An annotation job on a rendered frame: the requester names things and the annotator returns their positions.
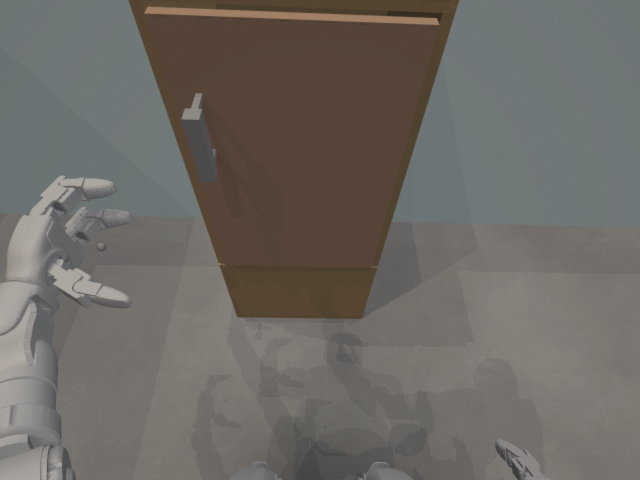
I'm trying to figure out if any cupboard door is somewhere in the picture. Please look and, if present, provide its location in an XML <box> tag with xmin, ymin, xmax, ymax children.
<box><xmin>144</xmin><ymin>7</ymin><xmax>439</xmax><ymax>268</ymax></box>

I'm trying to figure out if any right robot shin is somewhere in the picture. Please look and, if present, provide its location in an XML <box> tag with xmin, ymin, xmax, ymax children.
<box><xmin>367</xmin><ymin>462</ymin><xmax>389</xmax><ymax>472</ymax></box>

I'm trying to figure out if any handle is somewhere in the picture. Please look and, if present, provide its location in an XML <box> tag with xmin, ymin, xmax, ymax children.
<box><xmin>181</xmin><ymin>93</ymin><xmax>218</xmax><ymax>182</ymax></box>

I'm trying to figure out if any left robot hand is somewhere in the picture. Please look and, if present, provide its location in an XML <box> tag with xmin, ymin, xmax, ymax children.
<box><xmin>5</xmin><ymin>175</ymin><xmax>133</xmax><ymax>309</ymax></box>

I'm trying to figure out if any left robot forearm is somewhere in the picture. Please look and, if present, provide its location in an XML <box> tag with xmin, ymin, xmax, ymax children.
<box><xmin>0</xmin><ymin>281</ymin><xmax>61</xmax><ymax>460</ymax></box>

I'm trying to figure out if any right robot hand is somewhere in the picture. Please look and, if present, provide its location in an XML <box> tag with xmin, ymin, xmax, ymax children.
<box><xmin>495</xmin><ymin>439</ymin><xmax>550</xmax><ymax>480</ymax></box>

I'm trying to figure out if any robot left upper arm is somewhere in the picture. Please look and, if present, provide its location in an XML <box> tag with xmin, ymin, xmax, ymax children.
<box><xmin>0</xmin><ymin>445</ymin><xmax>76</xmax><ymax>480</ymax></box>

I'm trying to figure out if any robot shin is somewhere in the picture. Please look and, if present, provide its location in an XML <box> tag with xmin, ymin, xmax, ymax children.
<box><xmin>367</xmin><ymin>462</ymin><xmax>389</xmax><ymax>472</ymax></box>
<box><xmin>250</xmin><ymin>462</ymin><xmax>270</xmax><ymax>470</ymax></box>

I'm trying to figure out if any left robot shin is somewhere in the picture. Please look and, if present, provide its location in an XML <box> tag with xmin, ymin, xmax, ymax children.
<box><xmin>250</xmin><ymin>462</ymin><xmax>270</xmax><ymax>470</ymax></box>

